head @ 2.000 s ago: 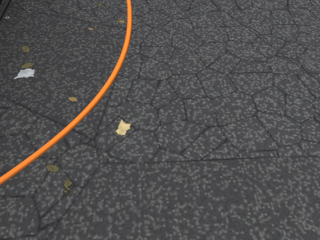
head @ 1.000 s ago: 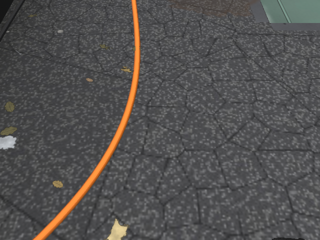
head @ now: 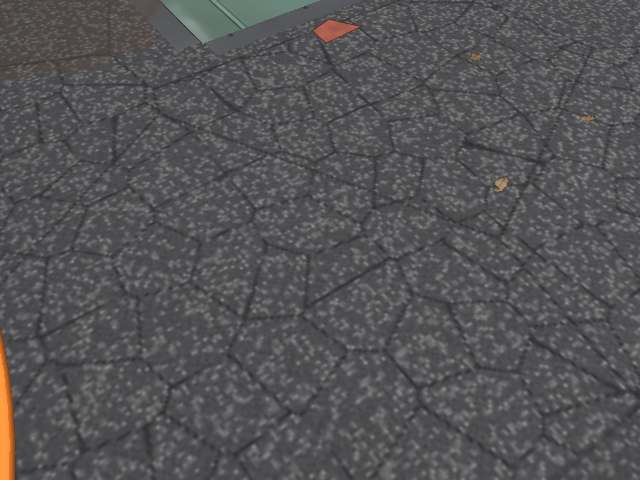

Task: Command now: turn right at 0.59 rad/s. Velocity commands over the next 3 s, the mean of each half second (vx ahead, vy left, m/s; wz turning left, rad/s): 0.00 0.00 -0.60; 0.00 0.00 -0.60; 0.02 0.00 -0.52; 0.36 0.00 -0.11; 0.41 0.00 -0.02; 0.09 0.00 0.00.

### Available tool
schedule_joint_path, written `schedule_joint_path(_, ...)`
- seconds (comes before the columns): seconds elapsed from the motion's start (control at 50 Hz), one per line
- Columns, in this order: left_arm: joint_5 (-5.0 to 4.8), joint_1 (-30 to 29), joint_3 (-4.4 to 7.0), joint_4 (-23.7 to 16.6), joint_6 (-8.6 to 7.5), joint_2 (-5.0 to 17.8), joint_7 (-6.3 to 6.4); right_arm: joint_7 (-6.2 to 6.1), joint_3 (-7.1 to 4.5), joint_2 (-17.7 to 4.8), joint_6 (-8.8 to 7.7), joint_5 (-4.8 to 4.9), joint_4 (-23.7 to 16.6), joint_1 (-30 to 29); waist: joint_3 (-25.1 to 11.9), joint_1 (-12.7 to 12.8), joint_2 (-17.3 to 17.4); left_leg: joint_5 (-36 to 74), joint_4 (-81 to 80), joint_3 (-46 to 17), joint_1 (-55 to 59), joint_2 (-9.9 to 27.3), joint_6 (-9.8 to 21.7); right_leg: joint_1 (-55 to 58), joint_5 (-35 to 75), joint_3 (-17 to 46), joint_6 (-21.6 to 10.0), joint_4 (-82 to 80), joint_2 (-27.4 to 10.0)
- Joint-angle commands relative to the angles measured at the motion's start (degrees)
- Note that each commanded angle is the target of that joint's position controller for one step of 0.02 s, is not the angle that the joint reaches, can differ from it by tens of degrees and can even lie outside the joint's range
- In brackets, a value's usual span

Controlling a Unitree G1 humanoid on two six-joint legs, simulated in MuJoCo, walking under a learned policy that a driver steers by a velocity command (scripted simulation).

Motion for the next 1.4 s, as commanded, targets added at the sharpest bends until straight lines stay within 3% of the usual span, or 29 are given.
schedule_joint_path(0.02,-0.10,1.4,1.83,-6.3,-1.02,6.6,0.04,-0.01,-2.79,-13.5,-0.14,-3.19,-2.7,4.1,-6.6,0.4,19.5,19.9,-13.0,-27.9,10.1,26.5,16.1,-14.2,-24.1,-2.4,0.7,21.6,1.4)
schedule_joint_path(0.04,0.09,2.0,3.10,-4.9,-1.29,10.9,-0.22,-0.33,-2.09,-10.5,-0.42,-3.01,-4.8,0.2,-5.3,1.3,13.2,19.1,-12.7,-23.5,8.4,25.1,16.6,-13.6,-19.9,-0.5,1.6,30.3,-2.2)
schedule_joint_path(0.06,-0.23,3.3,3.62,-3.5,-0.94,11.4,-0.35,-0.67,-1.51,-7.9,-0.38,-2.13,-5.5,-2.8,-4.3,2.2,10.1,17.5,-11.7,-16.6,7.6,21.0,13.5,-13.5,-15.6,-1.5,2.4,33.5,-2.7)
schedule_joint_path(0.1,0.03,4.7,3.04,-2.2,0.29,8.3,-0.21,-1.25,-0.88,-6.3,-0.13,-0.53,-6.2,-3.6,-2.8,1.7,8.8,15.6,-11.2,-9.6,8.3,17.0,11.4,-15.1,-10.4,-3.1,4.5,38.6,-3.6)
schedule_joint_path(0.24,-0.36,-2.1,0.62,-7.6,0.12,3.8,-1.57,-2.29,-1.89,-10.2,1.38,-0.66,-5.7,3.2,-4.5,-3.4,11.4,20.0,-11.4,-1.3,15.8,18.2,13.5,-12.0,-8.1,-9.9,6.9,21.0,-8.6)
schedule_joint_path(0.38,-0.42,3.6,1.46,-7.2,1.06,5.0,-3.35,-0.59,-2.77,-11.9,1.40,1.82,-6.2,1.3,-5.0,0.3,11.4,18.9,-3.8,4.7,10.0,19.3,8.7,6.3,1.1,-16.3,0.8,-3.8,-6.5)
schedule_joint_path(0.4,-0.34,6.6,2.28,-6.1,1.06,6.5,-2.88,-0.29,-2.25,-9.8,1.23,1.66,-5.0,4.2,-6.1,0.9,7.7,14.3,2.2,7.7,5.6,17.3,5.2,14.1,7.3,-14.6,-1.3,-9.0,-5.7)
schedule_joint_path(0.42,-0.43,9.4,4.02,-6.2,0.83,12.5,-1.94,0.13,-1.27,-6.4,1.11,-0.44,-5.6,5.5,-7.4,0.7,-6.3,-2.6,17.9,12.9,-7.3,11.4,-0.2,24.9,26.0,0.8,-5.5,-11.6,-16.0)
schedule_joint_path(0.44,1.02,8.8,4.10,-8.2,-0.04,16.8,-1.86,-0.08,-0.33,-4.3,0.81,-2.19,-9.5,1.8,-8.2,0.5,-17.1,-26.4,31.8,9.8,-22.2,3.4,-3.6,26.4,40.7,19.0,-17.4,-10.1,-29.0)
schedule_joint_path(0.46,2.16,10.0,3.47,-8.0,-1.57,14.0,-2.61,-0.49,-1.29,-7.5,0.65,-0.95,-10.3,-2.1,-11.9,4.4,-10.0,-25.7,40.1,1.7,-22.3,3.6,-3.3,23.4,35.0,18.4,-20.8,-12.1,-29.1)
schedule_joint_path(0.5,0.98,3.9,2.49,-7.6,-2.85,11.0,-2.26,-1.12,-2.00,-8.6,1.01,0.23,-9.3,-1.1,-6.7,0.7,-5.7,-15.2,39.5,-0.2,-22.8,5.4,-1.7,18.6,23.0,9.0,-13.8,-12.8,-21.7)
schedule_joint_path(0.52,0.20,1.6,1.82,-8.0,-2.70,9.4,-1.92,-1.57,-2.28,-9.3,1.30,-0.34,-8.8,-0.5,-5.7,-0.2,-5.5,-11.8,37.7,-0.5,-21.9,5.7,-1.8,16.5,21.3,7.4,-11.9,-13.0,-20.0)
schedule_joint_path(0.58,0.68,0.8,1.16,-8.8,-2.42,8.7,-1.08,-1.30,-2.24,-8.1,1.26,-0.48,-8.8,2.1,-7.4,-1.6,-5.9,-5.6,36.7,0.0,-17.2,3.4,-2.7,13.5,21.9,5.7,-11.9,-13.4,-17.5)
schedule_joint_path(0.8,0.27,1.3,1.74,-9.5,-1.11,10.6,-1.17,0.09,-1.44,-6.7,-0.21,0.23,-12.0,-0.5,-6.2,0.8,-7.4,-7.6,12.1,-1.9,-8.8,-0.5,-2.8,11.9,14.7,16.5,-12.2,-10.1,-15.8)
schedule_joint_path(0.88,-0.74,-1.6,1.54,-10.4,-0.11,10.1,-0.94,0.88,-1.89,-6.9,-1.27,0.31,-11.5,4.0,-7.5,-2.2,-7.0,3.0,-6.0,-0.8,2.0,-0.4,-0.6,11.0,16.6,18.2,-8.4,-5.4,-12.1)
schedule_joint_path(0.9,-0.72,0.1,0.97,-10.4,-0.18,7.9,-0.75,0.67,-2.56,-9.3,-1.19,-0.41,-11.3,5.8,-8.9,-1.9,-3.6,9.2,-8.3,-4.9,9.1,5.9,1.6,6.1,7.8,15.6,-5.5,-1.2,-9.5)
schedule_joint_path(0.92,-0.25,3.8,0.17,-10.7,-0.43,4.8,-0.89,0.20,-3.33,-14.1,-0.59,-1.42,-12.2,3.9,-8.5,2.0,11.9,21.7,-9.3,-17.2,14.2,18.0,8.2,-3.9,-12.6,4.7,-1.5,10.6,-1.0)
schedule_joint_path(0.94,-0.15,3.1,1.53,-10.9,-1.03,9.1,-0.83,0.36,-3.12,-12.9,-0.55,-2.69,-12.3,4.9,-6.9,0.4,17.5,27.0,-11.0,-26.6,11.5,25.5,17.4,-10.7,-25.5,-1.3,1.5,23.6,1.3)
schedule_joint_path(0.96,-0.07,4.6,2.74,-9.7,-1.17,12.1,-0.85,0.09,-2.15,-10.0,-0.55,-1.94,-13.4,3.0,-5.9,1.1,12.0,25.7,-10.4,-22.9,10.4,25.2,18.0,-11.8,-22.2,-1.3,3.1,32.6,-2.4)
schedule_joint_path(1.0,-0.54,5.4,2.85,-7.6,-0.17,10.4,-0.70,-0.66,-1.28,-6.9,-0.05,-0.66,-14.3,-0.3,-3.7,1.7,8.5,19.6,-9.3,-12.4,9.7,17.9,12.9,-13.1,-15.3,-2.9,5.2,37.3,-3.8)
schedule_joint_path(1.06,-1.01,2.7,1.47,-8.9,0.33,6.2,-1.41,-1.45,-1.28,-7.5,0.82,-0.67,-14.1,1.4,-2.8,-0.5,9.8,21.6,-10.1,-5.4,11.0,15.1,13.2,-14.4,-10.2,-7.0,7.0,34.6,-5.0)
schedule_joint_path(1.14,-0.45,-0.8,0.36,-11.1,0.14,4.4,-2.04,-1.56,-2.27,-9.9,1.72,-0.69,-13.8,3.6,-5.4,-2.8,11.6,23.5,-9.8,-2.5,14.8,17.5,14.3,-10.9,-10.3,-9.8,7.3,23.0,-7.9)
schedule_joint_path(1.28,-0.71,4.8,1.53,-10.1,0.26,4.8,-3.75,-0.65,-3.09,-11.3,2.03,2.12,-13.1,1.9,-6.3,0.6,12.1,19.1,-3.6,3.1,9.6,19.0,9.6,5.7,0.3,-16.0,1.4,-1.9,-6.3)
schedule_joint_path(1.3,-0.59,7.5,2.24,-9.1,0.20,5.7,-3.36,-0.51,-2.60,-9.3,1.76,2.17,-12.2,3.8,-7.0,1.5,9.3,14.5,1.7,5.9,5.4,17.2,6.3,12.8,5.6,-15.1,-0.4,-7.5,-5.1)
schedule_joint_path(1.32,-0.64,9.4,3.54,-9.3,-0.13,10.1,-2.66,-0.14,-1.67,-6.0,1.60,0.45,-11.9,6.6,-7.7,0.9,-3.0,0.5,14.7,11.2,-5.7,12.1,0.9,23.1,21.6,-2.7,-3.7,-11.1,-12.8)
schedule_joint_path(1.34,0.04,8.1,3.78,-11.8,-0.63,15.2,-2.04,0.22,-0.14,-2.9,1.57,-2.62,-14.9,5.3,-8.2,-1.0,-18.3,-26.2,30.9,10.5,-20.6,5.0,-3.5,27.5,45.0,15.1,-12.9,-7.8,-27.5)
schedule_joint_path(1.36,2.24,9.8,2.96,-11.4,-1.84,12.5,-2.79,-0.26,-1.30,-7.1,1.38,-0.67,-15.5,0.7,-12.5,4.5,-12.2,-25.6,38.9,2.8,-21.3,4.0,-3.2,22.3,38.0,16.5,-19.6,-10.7,-30.2)
schedule_joint_path(1.38,2.45,8.0,2.08,-10.5,-2.72,10.8,-3.01,-0.54,-1.86,-8.6,1.68,0.74,-15.1,-0.8,-8.7,3.2,-8.3,-21.2,41.2,1.4,-21.3,5.3,-2.3,19.3,30.8,11.5,-17.0,-11.7,-26.3)
schedule_joint_path(1.4,1.40,4.8,1.52,-9.9,-3.04,8.8,-2.78,-0.83,-2.09,-8.4,2.00,0.67,-14.2,0.1,-6.6,1.6,-6.4,-16.5,39.9,0.8,-21.3,6.0,-1.9,17.6,25.0,7.9,-13.6,-12.0,-23.0)
Next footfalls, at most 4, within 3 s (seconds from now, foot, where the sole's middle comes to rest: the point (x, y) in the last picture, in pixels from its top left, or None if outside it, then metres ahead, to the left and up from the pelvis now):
0.42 right None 0.01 -0.15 -0.77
0.90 left None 0.11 0.04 -0.77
1.32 right None -0.07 -0.17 -0.77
1.88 left None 0.22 -0.14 -0.77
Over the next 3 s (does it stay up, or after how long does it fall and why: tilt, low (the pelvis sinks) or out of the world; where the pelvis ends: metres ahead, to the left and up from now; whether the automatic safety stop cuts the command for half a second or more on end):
stays up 0.32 -0.43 0.01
